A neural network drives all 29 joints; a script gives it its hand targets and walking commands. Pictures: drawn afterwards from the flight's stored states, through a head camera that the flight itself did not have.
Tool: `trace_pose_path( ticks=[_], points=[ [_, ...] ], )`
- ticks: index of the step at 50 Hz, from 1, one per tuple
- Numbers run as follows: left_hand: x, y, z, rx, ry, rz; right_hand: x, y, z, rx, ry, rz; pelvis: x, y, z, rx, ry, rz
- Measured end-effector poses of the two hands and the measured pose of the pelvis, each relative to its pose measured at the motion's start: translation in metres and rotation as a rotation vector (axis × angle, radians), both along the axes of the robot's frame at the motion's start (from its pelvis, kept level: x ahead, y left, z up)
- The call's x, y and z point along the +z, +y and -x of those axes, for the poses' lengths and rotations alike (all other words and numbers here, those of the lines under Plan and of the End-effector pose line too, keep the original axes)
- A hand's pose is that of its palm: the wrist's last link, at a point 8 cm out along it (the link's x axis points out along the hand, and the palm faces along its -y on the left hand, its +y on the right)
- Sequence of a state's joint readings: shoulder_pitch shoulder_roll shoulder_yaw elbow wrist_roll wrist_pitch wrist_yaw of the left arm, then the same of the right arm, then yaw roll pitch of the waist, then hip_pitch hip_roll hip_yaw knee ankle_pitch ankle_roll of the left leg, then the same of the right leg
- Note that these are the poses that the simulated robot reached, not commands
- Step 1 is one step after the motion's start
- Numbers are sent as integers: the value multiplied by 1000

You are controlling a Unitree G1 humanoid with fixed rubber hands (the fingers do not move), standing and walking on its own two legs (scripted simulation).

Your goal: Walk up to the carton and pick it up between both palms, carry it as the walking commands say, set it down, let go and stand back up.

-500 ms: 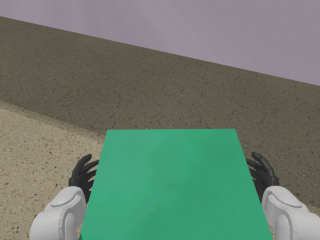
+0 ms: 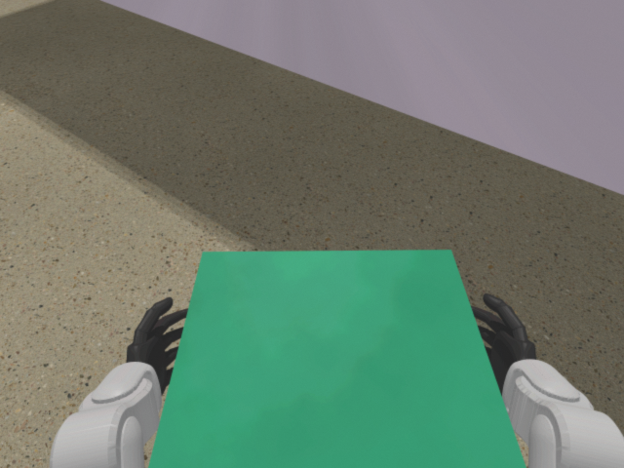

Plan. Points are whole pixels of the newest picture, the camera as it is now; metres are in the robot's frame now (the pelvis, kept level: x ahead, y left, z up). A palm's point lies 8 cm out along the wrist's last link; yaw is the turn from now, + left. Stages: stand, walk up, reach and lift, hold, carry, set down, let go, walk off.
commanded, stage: carry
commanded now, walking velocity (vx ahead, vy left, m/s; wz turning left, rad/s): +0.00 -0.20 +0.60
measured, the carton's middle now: (327, 391) +0.24 +0.00 +0.00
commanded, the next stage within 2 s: none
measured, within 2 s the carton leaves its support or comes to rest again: neither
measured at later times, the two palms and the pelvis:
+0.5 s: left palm (201, 421) +0.17 +0.12 +0.09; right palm (527, 304) +0.31 -0.24 +0.09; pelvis +0.02 -0.13 +0.02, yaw +21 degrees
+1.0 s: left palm (280, 451) +0.15 +0.05 +0.09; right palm (510, 253) +0.40 -0.25 +0.09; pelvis +0.09 -0.25 +0.01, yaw +39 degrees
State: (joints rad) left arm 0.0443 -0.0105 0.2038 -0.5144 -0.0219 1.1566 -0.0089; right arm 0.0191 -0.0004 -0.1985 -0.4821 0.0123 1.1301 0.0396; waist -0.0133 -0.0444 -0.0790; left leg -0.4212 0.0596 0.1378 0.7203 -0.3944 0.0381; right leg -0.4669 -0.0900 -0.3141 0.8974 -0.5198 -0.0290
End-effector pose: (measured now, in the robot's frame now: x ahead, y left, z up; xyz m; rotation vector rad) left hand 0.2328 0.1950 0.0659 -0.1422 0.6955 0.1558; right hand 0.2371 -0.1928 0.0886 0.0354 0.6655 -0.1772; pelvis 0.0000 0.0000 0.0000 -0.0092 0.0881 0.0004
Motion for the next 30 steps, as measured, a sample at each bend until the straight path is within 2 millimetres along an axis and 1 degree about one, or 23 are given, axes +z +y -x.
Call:
trace_pose_path(
  ticks=[2,3,7,10,13,16,18,21,24,26,30],
  points=[
    [1,2,7,16,43,-1,-5,2,3,4,47,-15,7,-3,0,40,1,18],
    [3,3,10,33,47,5,-3,3,3,10,50,-29,11,-6,1,51,5,21],
    [18,1,19,103,7,18,14,2,-13,73,15,-24,22,-20,3,106,27,41],
    [24,-7,26,145,-9,3,17,-4,-25,130,-1,-22,25,-38,4,143,36,51],
    [25,-20,33,183,-11,-20,14,-14,-35,177,-4,-33,22,-62,2,181,40,45],
    [23,-39,40,227,-13,-44,2,-30,-45,226,-7,-50,14,-86,-3,215,37,25],
    [21,-52,46,266,14,-44,-6,-40,-50,263,23,-51,14,-98,-6,259,26,16],
    [19,-66,56,324,55,-31,-8,-49,-58,306,66,-51,19,-113,-13,305,19,-28],
    [27,-72,58,371,15,-29,0,-49,-72,348,30,-65,20,-128,-18,349,23,-43],
    [29,-73,59,397,-15,-34,6,-45,-84,384,-2,-59,19,-136,-20,378,31,-46],
    [20,-72,70,460,-27,-33,10,-30,-102,469,-22,-26,11,-147,-28,434,35,-40]
  ],
)
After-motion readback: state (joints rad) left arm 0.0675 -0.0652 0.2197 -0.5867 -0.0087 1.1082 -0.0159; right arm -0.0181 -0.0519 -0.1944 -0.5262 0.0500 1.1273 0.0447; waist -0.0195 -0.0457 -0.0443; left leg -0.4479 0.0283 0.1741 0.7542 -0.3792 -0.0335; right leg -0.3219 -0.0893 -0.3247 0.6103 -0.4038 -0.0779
